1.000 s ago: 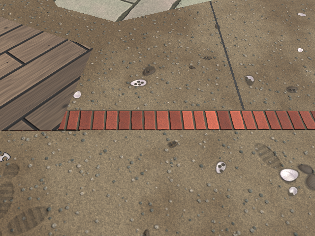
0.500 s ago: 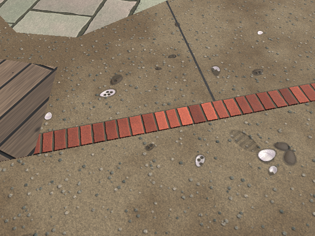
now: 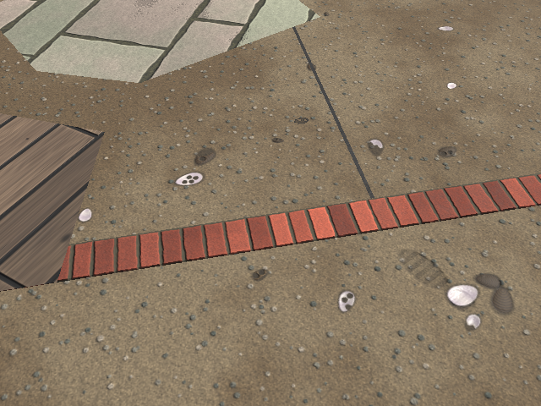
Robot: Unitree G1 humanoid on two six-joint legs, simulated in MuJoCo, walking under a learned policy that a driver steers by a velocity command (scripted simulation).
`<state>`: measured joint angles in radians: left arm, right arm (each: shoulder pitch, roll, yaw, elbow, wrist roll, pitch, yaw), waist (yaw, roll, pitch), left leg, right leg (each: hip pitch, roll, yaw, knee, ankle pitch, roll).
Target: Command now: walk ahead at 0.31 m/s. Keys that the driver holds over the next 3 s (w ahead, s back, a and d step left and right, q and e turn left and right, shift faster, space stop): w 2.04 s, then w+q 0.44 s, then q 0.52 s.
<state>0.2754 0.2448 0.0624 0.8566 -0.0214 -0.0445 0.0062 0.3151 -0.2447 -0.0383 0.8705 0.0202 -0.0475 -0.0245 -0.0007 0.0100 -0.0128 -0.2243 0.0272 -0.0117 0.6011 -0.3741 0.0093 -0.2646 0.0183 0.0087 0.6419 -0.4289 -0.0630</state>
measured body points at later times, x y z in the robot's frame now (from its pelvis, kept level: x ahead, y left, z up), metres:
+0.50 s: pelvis +0.22 +0.04 -0.01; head +0.26 +0.05 +0.43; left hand +0.17 +0.31 -0.15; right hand +0.46 -0.19 -0.08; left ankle +0.34 +0.13 -0.73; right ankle +0.00 -0.11 -0.68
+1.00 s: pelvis +0.49 +0.02 +0.00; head +0.52 +0.02 +0.45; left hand +0.72 +0.24 -0.08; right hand +0.47 -0.26 -0.13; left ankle +0.34 +0.14 -0.73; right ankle +0.64 -0.09 -0.72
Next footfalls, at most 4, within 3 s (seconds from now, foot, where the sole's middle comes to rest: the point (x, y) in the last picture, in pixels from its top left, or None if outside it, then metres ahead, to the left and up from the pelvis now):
0.46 left None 0.38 0.14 -0.76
1.02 right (322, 352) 0.68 -0.10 -0.76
1.54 left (234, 260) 0.98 0.15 -0.76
2.10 right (306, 187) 1.29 -0.08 -0.76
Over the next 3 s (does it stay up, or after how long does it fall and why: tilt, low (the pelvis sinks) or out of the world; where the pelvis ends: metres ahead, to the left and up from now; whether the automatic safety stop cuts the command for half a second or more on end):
stays up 1.49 0.10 0.01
